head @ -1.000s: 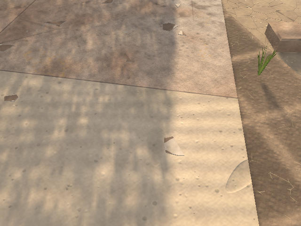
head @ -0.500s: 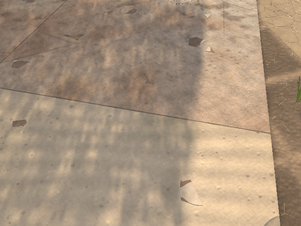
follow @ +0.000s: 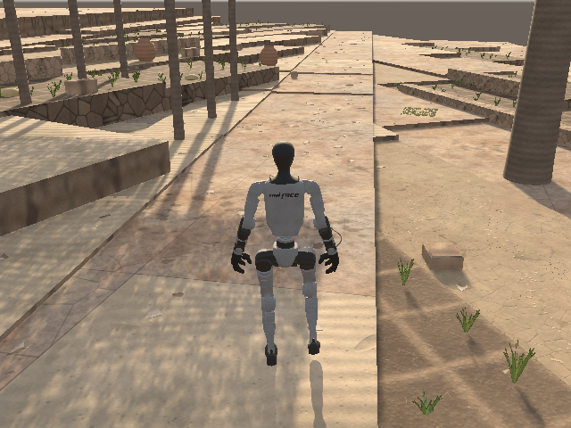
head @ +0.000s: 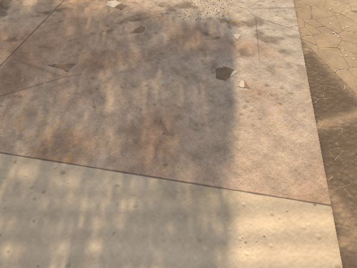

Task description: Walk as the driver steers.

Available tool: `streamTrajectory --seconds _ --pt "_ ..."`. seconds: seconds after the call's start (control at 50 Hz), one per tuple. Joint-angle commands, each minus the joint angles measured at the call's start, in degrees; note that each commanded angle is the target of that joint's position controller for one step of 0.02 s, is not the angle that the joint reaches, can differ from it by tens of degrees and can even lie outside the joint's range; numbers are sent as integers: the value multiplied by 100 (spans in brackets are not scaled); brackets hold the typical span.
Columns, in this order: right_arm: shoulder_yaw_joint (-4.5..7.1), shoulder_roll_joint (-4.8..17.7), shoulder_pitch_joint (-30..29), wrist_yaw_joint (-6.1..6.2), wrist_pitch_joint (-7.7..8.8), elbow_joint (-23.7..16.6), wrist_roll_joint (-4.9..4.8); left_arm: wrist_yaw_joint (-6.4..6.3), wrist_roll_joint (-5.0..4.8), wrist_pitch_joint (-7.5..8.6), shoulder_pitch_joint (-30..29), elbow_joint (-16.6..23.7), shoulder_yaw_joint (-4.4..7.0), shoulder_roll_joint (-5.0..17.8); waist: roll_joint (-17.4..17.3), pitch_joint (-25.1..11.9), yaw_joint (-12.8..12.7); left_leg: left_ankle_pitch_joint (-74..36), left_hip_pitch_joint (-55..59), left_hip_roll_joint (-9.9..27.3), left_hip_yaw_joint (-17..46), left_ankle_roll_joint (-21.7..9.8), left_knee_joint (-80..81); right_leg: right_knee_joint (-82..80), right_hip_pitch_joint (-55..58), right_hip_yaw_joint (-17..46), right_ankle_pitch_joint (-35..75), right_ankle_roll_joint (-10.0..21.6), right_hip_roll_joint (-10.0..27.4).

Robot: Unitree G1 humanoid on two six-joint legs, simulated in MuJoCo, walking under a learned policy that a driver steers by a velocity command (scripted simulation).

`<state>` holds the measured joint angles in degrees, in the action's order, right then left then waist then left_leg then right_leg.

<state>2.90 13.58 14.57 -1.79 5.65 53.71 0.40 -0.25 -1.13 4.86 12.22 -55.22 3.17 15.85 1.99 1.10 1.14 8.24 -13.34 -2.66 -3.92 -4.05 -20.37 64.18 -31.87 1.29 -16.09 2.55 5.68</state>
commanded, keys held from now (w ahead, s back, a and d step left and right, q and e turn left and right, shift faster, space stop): w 0.28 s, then w+q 0.72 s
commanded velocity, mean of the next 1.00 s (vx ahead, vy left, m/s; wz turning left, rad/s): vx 0.50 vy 0.00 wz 0.30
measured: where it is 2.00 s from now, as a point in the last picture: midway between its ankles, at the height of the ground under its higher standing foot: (120, 160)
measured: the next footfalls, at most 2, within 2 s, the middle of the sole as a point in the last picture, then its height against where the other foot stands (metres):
right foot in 0.34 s outside the picture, level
left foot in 0.90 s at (147, 233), level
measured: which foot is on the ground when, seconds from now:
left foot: down 0.00-0.36, up 0.38-0.88, down 0.90-1.00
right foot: up 0.00-0.32, down 0.34-0.90, up 0.92-1.00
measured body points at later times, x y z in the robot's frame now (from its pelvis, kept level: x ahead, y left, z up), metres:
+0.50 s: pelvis +0.28 -0.07 -0.01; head +0.31 -0.08 +0.44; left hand +0.37 +0.20 -0.12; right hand +0.34 -0.34 -0.15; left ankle +0.21 +0.08 -0.65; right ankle +0.33 -0.16 -0.74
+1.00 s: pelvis +0.54 +0.02 -0.02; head +0.58 +0.04 +0.43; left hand +0.52 +0.31 -0.15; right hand +0.77 -0.19 -0.13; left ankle +0.59 +0.10 -0.74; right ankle +0.44 -0.17 -0.64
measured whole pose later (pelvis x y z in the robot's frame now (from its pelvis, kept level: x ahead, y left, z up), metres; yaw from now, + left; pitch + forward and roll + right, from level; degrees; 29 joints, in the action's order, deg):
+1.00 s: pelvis +0.54 +0.02 -0.02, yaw +21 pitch +1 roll +0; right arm 5.4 15.6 9.0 -2.1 3.1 44.6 -1.0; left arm -0.3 -1.5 6.2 12.4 -52.1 3.7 15.6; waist 0.0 3.7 -0.3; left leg 11.0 -24.3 -3.9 -2.6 -6.2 -33.8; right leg 70.2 -17.4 -0.6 -25.6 0.0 3.1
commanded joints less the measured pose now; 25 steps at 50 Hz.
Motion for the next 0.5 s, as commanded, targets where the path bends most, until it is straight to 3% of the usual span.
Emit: streamTrajectory --seconds 0.02,0.06,0.14,0.24,0.3,0.32,0.34,0.36,0.38,0.4,0.42,0.44,0.46,0.5 --pt "151 789 -27 65 110 -236 1 -41 60 -63 159 250 80 245 -501 -76 -211 -995 322 1574 1336 -1002 1326 -561 -604 193 640 -117 328" --pt "158 828 163 134 74 -166 -16 -26 96 -51 -271 399 83 230 -477 17 -112 -1078 455 1508 1129 -931 1389 -1283 -827 163 1272 -194 315" --pt "165 901 516 204 33 -31 -80 49 55 0 -1080 624 22 110 -522 180 132 -912 547 1323 719 -738 1461 -2634 -525 -75 2208 -215 72" --pt "218 959 923 234 -82 224 -138 188 0 54 -1731 909 -12 188 -543 395 270 -978 1448 1692 762 -679 1123 -3324 -681 -43 1856 -51 -42" --pt "270 1052 814 260 -171 238 -154 247 0 116 -1410 905 77 419 -672 161 -20 -2085 1725 1807 830 -534 517 -3551 69 -182 1229 164 -255" --pt "257 1034 690 259 -203 207 -160 232 13 135 -822 748 177 574 -686 -165 -369 -2938 1600 1625 730 -434 -151 -3691 944 -334 1190 268 -445" --pt "183 860 649 255 -219 138 -120 184 40 150 239 441 334 894 -558 -837 -798 -2915 963 1280 541 -265 -1364 -3549 2509 -195 1330 458 -321" --pt "36 415 1040 225 -163 -15 -42 130 155 144 1154 286 476 1452 382 -1798 -836 -987 -1055 593 186 96 -3553 -3490 4845 1669 1070 1077 1127" --pt "-73 65 1328 209 -47 59 -115 139 87 98 1368 213 429 1338 1452 -2457 -775 2453 -2398 -73 660 262 -5038 -4406 5683 3777 232 1575 1930" --pt "110 738 894 200 38 3 -281 131 58 107 1077 257 293 909 884 -1816 -842 2361 -2924 268 1218 168 -5615 -4613 5123 3368 -215 1291 1728" --pt "153 875 452 211 64 -155 -354 107 68 116 601 362 225 686 644 -1129 -711 1865 -3098 578 1043 88 -5601 -4721 4312 2496 -57 1041 1583" --pt "169 816 239 250 39 -191 -307 122 108 147 162 407 164 496 254 -689 -518 1361 -2853 831 965 87 -5283 -4973 3445 1883 247 911 1371" --pt "223 753 248 285 -38 -176 -250 130 145 186 -109 419 116 307 308 -445 -322 1037 -2553 1018 995 80 -4970 -5195 2879 1379 492 799 1180" --pt "218 454 504 272 -215 -118 -249 139 198 214 -256 351 108 214 412 -250 -95 755 -2083 1133 1004 79 -4747 -5521 2271 733 789 744 985"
